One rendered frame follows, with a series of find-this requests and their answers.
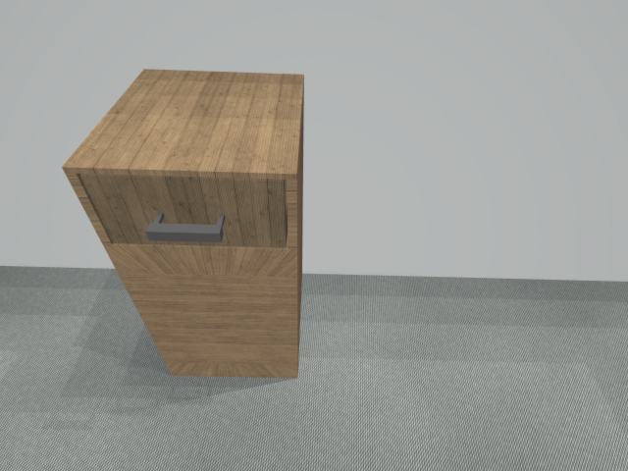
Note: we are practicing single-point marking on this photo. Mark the drawer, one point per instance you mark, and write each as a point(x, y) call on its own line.
point(256, 213)

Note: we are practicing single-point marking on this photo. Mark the cabinet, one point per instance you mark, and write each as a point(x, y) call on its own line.
point(212, 311)

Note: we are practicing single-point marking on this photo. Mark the handle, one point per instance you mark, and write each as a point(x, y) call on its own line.
point(185, 232)

